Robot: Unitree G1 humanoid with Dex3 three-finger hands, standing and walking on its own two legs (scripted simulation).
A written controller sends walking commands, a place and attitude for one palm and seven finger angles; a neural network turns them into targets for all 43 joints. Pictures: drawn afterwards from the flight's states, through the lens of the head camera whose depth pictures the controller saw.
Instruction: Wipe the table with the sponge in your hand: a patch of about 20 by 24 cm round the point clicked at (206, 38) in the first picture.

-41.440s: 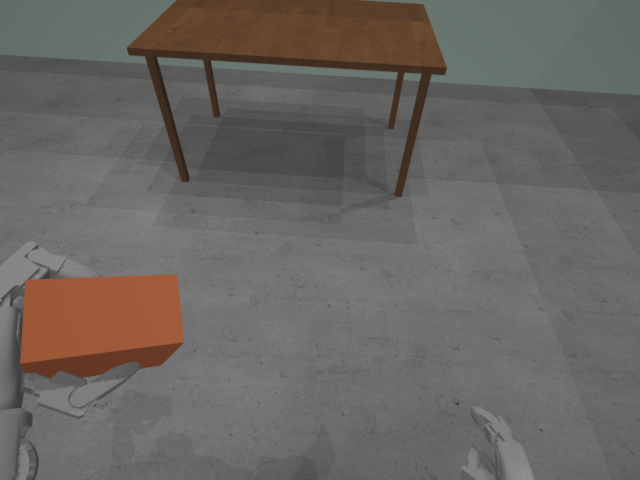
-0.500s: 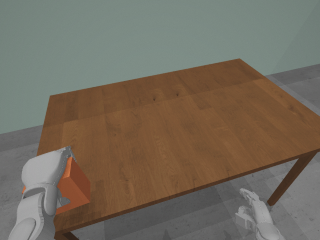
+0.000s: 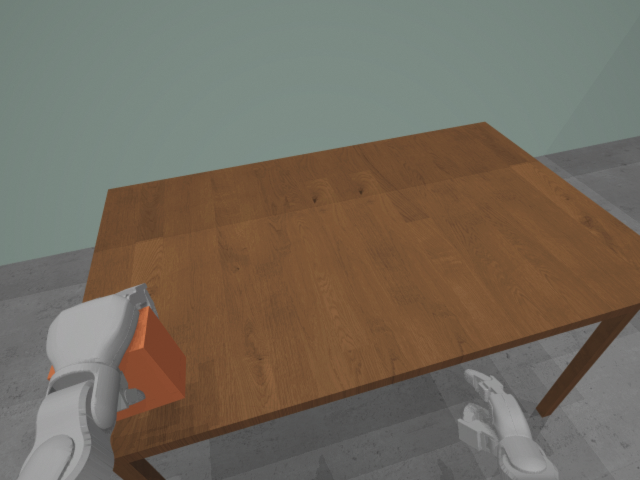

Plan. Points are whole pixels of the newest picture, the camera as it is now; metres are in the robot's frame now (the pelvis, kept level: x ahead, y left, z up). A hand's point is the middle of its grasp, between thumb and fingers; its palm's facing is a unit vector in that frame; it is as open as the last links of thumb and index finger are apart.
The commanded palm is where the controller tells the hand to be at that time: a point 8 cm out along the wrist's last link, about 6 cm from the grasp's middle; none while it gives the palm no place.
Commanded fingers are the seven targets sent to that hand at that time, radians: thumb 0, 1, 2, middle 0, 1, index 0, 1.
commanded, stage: bring the sponge back beside the body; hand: left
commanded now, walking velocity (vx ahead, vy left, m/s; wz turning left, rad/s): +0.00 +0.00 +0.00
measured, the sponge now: (133, 374) +0.20 +0.29 +0.03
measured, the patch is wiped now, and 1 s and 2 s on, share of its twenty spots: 1.00 1.00 1.00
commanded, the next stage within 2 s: step back with the hand held close in 1.36 s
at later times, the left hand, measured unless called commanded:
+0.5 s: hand (116, 352) +0.20 +0.28 +0.09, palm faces +0.08 -0.13 -0.99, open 10.7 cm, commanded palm +0.17 +0.28 +0.16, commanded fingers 0.00 0.10 1.30 -1.20 -1.60 -1.20 -1.60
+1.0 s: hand (111, 364) +0.18 +0.27 +0.10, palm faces +0.10 -0.15 -0.98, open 10.7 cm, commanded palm +0.14 +0.27 +0.18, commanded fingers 0.00 0.10 1.30 -1.20 -1.60 -1.20 -1.60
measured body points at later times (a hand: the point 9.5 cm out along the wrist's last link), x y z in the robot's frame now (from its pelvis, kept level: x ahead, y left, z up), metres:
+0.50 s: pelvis +0.00 -0.01 +0.00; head -0.03 -0.04 +0.45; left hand +0.19 +0.29 +0.15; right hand +0.26 -0.20 -0.07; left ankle +0.00 +0.11 -0.74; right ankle +0.00 -0.11 -0.74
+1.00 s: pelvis -0.01 -0.01 +0.00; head -0.05 -0.05 +0.44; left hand +0.17 +0.28 +0.16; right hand +0.26 -0.20 -0.06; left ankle +0.00 +0.11 -0.74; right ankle +0.00 -0.11 -0.74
